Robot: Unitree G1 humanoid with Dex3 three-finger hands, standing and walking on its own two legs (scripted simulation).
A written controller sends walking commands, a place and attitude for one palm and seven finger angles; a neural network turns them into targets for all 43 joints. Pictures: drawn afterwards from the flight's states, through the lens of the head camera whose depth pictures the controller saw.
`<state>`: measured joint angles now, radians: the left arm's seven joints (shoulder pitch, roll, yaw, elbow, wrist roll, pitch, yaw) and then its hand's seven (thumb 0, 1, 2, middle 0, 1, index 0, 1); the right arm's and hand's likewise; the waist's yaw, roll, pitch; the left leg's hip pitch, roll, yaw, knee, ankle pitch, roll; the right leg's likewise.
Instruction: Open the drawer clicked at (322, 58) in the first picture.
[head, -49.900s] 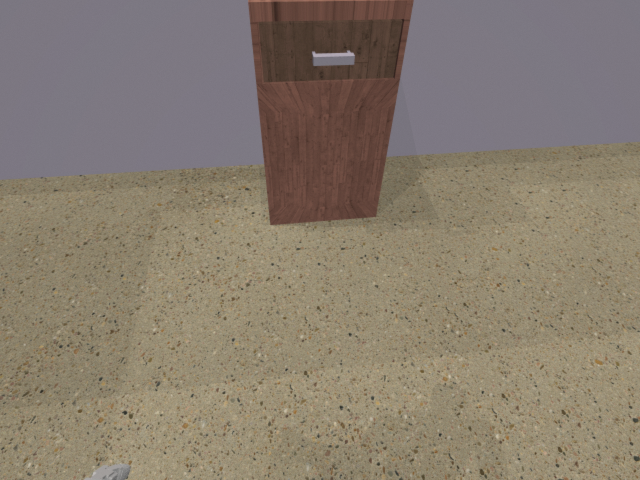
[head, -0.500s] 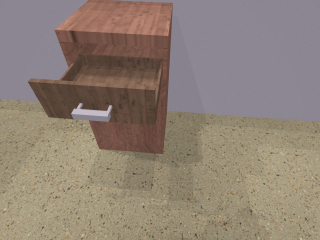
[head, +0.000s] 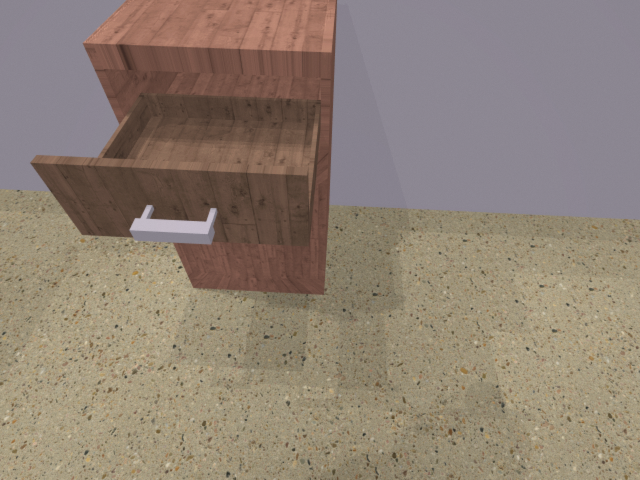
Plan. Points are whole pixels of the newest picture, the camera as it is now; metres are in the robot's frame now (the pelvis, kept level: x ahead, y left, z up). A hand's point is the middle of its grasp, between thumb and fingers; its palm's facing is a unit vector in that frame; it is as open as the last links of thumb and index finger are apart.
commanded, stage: look to check the result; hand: left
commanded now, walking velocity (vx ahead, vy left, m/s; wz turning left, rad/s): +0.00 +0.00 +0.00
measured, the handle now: (177, 221) +0.51 +0.27 -0.02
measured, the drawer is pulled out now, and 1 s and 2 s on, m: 0.30 0.30 0.30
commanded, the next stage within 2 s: stand and wait in 0.32 s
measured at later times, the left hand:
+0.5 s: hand out of the picture +0.04 +0.19 -0.17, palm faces +0.00 -0.97 -0.23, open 7.4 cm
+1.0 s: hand out of the picture +0.05 +0.20 -0.17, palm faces -0.01 -0.97 -0.25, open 7.4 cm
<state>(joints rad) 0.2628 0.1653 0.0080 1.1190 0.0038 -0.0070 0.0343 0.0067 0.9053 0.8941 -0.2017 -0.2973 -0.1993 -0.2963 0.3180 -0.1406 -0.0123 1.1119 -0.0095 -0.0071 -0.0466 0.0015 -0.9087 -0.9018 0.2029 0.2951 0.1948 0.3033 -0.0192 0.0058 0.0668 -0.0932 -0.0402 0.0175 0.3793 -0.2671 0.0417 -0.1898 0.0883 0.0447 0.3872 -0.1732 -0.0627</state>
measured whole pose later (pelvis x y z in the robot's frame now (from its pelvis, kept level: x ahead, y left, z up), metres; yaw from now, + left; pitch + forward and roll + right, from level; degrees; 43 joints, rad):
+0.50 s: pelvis +0.01 +0.00 +0.00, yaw +0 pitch -1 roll +0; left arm 0.22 0.19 0.01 1.11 0.01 -0.01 0.03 0.01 0.90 0.89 -0.20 -0.30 -0.20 -0.30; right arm 0.25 -0.18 -0.02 1.11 -0.01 -0.01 -0.04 0.00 -0.91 -0.90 0.20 0.30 0.20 0.30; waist -0.02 0.00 0.06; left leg -0.06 -0.04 0.02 0.35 -0.27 0.04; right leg -0.16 0.09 0.05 0.38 -0.19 -0.06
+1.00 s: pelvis +0.01 +0.00 +0.00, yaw +0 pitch -1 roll +0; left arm 0.20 0.22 0.01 1.11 0.01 -0.02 0.03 0.01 0.90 0.89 -0.20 -0.30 -0.20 -0.30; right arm 0.23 -0.21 -0.02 1.11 -0.01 0.00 -0.04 0.00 -0.91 -0.90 0.20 0.30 0.20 0.30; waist -0.02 0.00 0.07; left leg -0.05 -0.03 0.02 0.33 -0.26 0.03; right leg -0.15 0.10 0.05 0.35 -0.17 -0.07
